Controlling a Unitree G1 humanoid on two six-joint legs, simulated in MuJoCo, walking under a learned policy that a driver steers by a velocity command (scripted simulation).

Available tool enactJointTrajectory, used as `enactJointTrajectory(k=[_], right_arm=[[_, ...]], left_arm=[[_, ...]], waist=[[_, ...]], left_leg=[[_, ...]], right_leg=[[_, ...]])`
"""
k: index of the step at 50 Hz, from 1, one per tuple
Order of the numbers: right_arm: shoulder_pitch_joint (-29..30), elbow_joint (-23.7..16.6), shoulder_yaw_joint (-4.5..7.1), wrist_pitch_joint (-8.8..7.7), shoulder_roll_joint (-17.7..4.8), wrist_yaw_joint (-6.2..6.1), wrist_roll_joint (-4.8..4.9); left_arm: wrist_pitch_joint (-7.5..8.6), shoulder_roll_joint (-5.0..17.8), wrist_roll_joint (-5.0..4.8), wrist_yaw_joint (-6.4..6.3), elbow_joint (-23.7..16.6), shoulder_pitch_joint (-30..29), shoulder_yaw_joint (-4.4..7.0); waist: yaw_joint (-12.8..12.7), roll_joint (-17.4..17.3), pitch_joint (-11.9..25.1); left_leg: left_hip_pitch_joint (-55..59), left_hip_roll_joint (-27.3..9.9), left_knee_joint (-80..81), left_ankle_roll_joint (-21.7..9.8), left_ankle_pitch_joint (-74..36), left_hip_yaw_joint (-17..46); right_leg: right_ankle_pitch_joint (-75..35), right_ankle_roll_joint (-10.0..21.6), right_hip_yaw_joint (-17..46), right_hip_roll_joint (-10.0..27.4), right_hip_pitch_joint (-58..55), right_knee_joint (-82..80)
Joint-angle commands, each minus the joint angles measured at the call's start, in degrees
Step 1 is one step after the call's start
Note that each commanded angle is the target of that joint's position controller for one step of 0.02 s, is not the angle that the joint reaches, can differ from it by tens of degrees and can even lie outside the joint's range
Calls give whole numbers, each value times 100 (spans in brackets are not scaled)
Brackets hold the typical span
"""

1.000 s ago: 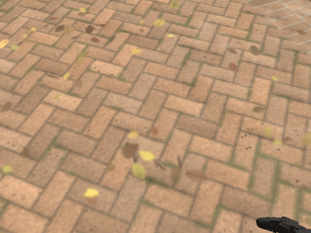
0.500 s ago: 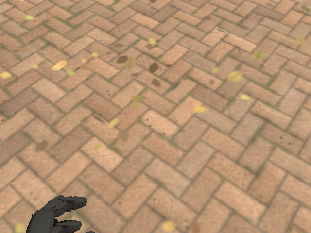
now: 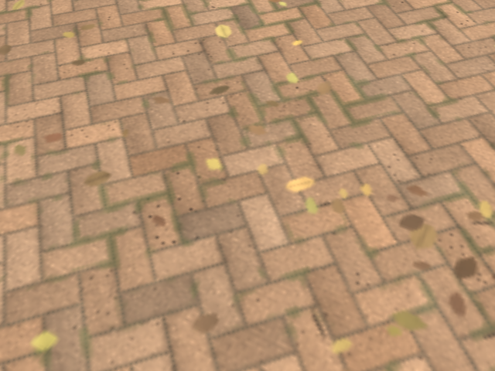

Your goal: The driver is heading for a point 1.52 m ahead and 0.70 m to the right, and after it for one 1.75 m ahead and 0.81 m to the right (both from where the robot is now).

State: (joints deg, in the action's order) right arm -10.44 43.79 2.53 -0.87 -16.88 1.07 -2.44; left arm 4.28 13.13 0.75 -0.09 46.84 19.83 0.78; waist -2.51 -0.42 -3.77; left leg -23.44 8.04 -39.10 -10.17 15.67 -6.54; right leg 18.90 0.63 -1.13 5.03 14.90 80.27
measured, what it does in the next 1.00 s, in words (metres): walks ahead, turning right: right foot, then left foot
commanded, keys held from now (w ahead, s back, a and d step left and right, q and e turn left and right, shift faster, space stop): w+e+shift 0.94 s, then w+shift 0.06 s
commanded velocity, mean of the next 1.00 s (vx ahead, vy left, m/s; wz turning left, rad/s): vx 1.00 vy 0.00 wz -0.70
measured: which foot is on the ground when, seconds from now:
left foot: down 0.00-0.36, up 0.38-0.74, down 0.76-1.00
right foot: up 0.00-0.34, down 0.36-0.78, up 0.80-1.00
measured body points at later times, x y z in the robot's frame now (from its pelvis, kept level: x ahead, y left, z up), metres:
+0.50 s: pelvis +0.46 -0.08 +0.01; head +0.48 -0.07 +0.46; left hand +0.55 +0.19 -0.13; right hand +0.56 -0.36 -0.07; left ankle +0.44 +0.09 -0.59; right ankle +0.48 -0.11 -0.71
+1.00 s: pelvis +0.90 -0.20 +0.03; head +0.92 -0.21 +0.48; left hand +1.25 -0.16 -0.04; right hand +0.69 -0.42 -0.08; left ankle +0.94 -0.06 -0.71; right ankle +0.86 -0.30 -0.61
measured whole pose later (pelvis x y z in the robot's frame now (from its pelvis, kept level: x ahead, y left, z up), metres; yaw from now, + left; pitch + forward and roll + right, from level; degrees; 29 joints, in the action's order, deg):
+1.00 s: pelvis +0.90 -0.20 +0.03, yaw -46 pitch +2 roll +2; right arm -25.0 46.7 3.1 -5.7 -19.3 -0.3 -1.8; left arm -0.1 21.7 2.2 3.8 36.8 5.9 3.6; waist 3.1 4.0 0.5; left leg -5.0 -0.9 -20.9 1.3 18.0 -8.9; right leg 11.9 5.1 -0.4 2.0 41.5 71.4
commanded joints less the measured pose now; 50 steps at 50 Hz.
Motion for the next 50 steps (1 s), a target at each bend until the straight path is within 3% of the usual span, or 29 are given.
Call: enactJointTrajectory(k=[1,3,5,7,11,14,16,17,18,19,20,21,22,23,26,29,33,35,36,37,38,39,40,41,42,43,44,47,50], right_arm=[[-689,-107,235,-309,-704,-158,0],[-733,73,138,-515,-460,-125,91],[-975,219,136,-649,-452,-40,124],[-997,255,112,-697,-408,11,136],[-1362,405,8,-824,-393,-61,212],[-1295,402,65,-753,-834,-310,145],[-931,276,154,-536,-1102,-454,28],[-454,122,203,-433,-1226,-471,-35],[-69,88,214,-383,-1118,-386,-16],[-87,-355,-82,-557,-17,-261,-95],[-545,-819,-212,-684,-37,-192,86],[-250,-814,-236,-797,-374,-146,-17],[-155,-790,-211,-812,-502,-104,-38],[-56,-820,-238,-730,-465,-108,-154],[120,-1000,-342,-330,-343,-65,-241],[1079,-1390,-441,-318,-201,18,-46],[1552,-1546,-436,-365,-221,5,99],[1344,-1507,-355,-413,-420,-48,87],[867,-1365,-245,-438,-664,-105,94],[-28,-1154,-121,-475,-901,-172,115],[-1324,-876,34,-508,-1193,-280,58],[-2332,-728,191,-523,-1631,-378,-169],[-1621,-783,294,-453,-1978,-307,-190],[-923,-938,221,-406,-1254,-271,-145],[-694,-911,110,-381,-787,-246,-80],[-729,-772,70,-374,-619,-226,-91],[-928,-554,43,-401,-557,-242,-66],[-1226,-125,-4,-563,-291,-124,108],[-1129,12,-5,-682,-355,-70,79]], left_arm=[[-17,761,55,62,-431,109,105],[-234,592,52,187,-289,196,104],[-283,537,-5,246,-470,-455,102],[-259,490,-83,277,-539,-884,94],[-119,331,-66,400,-756,-1666,-21],[-143,632,-17,431,-605,-1232,41],[-222,1103,-1,367,-205,224,228],[-250,1377,5,297,162,1543,383],[-273,1588,-70,195,349,2195,544],[-343,1846,-36,151,381,1615,598],[-357,1969,21,126,97,1093,623],[-359,1505,33,84,-122,764,579],[-354,1203,34,69,-83,508,502],[-288,1155,16,57,-69,375,472],[-35,1213,-33,60,-155,166,436],[46,1320,-77,74,-207,257,516],[9,1491,-133,119,-195,606,639],[-11,1562,-102,64,-254,527,679],[-2,1681,-65,52,-292,442,704],[15,1862,-38,76,-338,228,733],[84,1710,-15,93,-449,-121,692],[154,781,-78,68,-702,-138,448],[118,561,-279,104,-1067,455,283],[-23,1000,-89,43,-826,15,306],[-84,1116,34,103,-842,-401,336],[-145,1094,86,186,-857,-647,346],[-215,958,156,281,-978,-847,325],[-419,626,144,416,-1296,-1157,192],[-410,599,161,473,-1610,-1655,84]], waist=[[189,623,344],[-11,453,32],[166,156,-371],[282,96,-382],[488,20,-344],[114,-498,231],[-714,-735,930],[-1392,-693,1293],[-1777,38,1213],[-735,1653,869],[-331,1416,1925],[-320,212,1307],[31,-466,551],[265,-671,192],[566,-519,-292],[200,-76,-356],[-304,353,81],[-194,422,320],[44,406,687],[593,326,1246],[1279,237,1863],[1435,-1043,2610],[635,-2667,3038],[675,-1356,1995],[709,-592,1284],[667,-177,904],[596,-263,626],[358,-537,317],[189,-435,42]], left_leg=[[1753,-2113,2694,-664,-220,2890],[1072,-1858,3082,-343,-320,2059],[1004,-1618,3319,34,-1416,1311],[1224,-1181,3406,418,-2515,424],[1751,-1256,3567,779,-4702,-291],[2966,-1565,2564,1080,-7726,-574],[2982,-1778,587,1153,-8839,-550],[2295,-1829,-1219,1105,-8430,-436],[1221,-1018,-3973,1020,-4590,-569],[-1746,-147,-6100,1169,1394,66],[-2821,-299,-6383,1124,1345,1251],[-2881,-675,-5603,945,677,1455],[-2594,-947,-4861,922,289,1367],[-2264,-1104,-4430,1006,338,1326],[-1320,-1458,-2952,1313,256,992],[-624,-1438,-1002,1415,-1146,694],[-219,-1014,464,1266,-2122,607],[237,-846,1012,1194,-1811,737],[808,-699,1046,1125,-1330,766],[1797,-691,1060,1051,-893,739],[3297,-1197,749,918,-251,1095],[4735,-2807,1120,720,2076,2959],[4929,-3734,2433,204,3037,6117],[4109,-3379,2478,170,3692,5445],[3345,-3072,2366,263,2682,4206],[2796,-2819,2386,369,1506,3345],[2449,-2601,2460,455,770,2657],[2112,-2452,2668,640,-746,1481],[1606,-2159,3050,627,-1829,543]], right_leg=[[-229,117,469,360,2245,-55],[-314,71,650,445,2000,-629],[-934,115,555,395,2384,-1356],[-1754,243,217,129,2463,-2131],[-3153,550,-676,-236,1846,-3822],[-2841,767,-1036,-837,1264,-4295],[-1948,944,-1023,-1236,-133,-4174],[-1502,1234,-566,-1101,-1317,-4295],[-1276,1594,-22,-765,-2111,-4802],[-2452,2070,1638,-43,-3255,-4047],[-337,2929,4142,844,-3886,-5558],[1024,2624,4619,950,-3059,-6600],[1132,2312,4231,818,-1897,-6877],[629,2152,3823,562,-1039,-6916],[-116,1969,2690,-177,841,-7231],[-1241,1699,2091,-623,1234,-7285],[-2834,1296,2196,-537,-47,-6790],[-3458,1079,2353,-445,-617,-6238],[-4216,948,2373,-432,-849,-5584],[-4514,819,2253,-551,-786,-4495],[-3861,718,2087,-742,39,-2991],[-325,714,1503,-1194,1412,-1027],[1005,621,991,-1293,2705,65],[309,659,815,-733,3211,317],[-124,600,644,-510,3189,13],[-251,538,595,-338,3040,-211],[-263,502,608,-191,3013,-325],[-447,449,499,52,3246,-432],[-1186,428,430,-78,3078,-1220]])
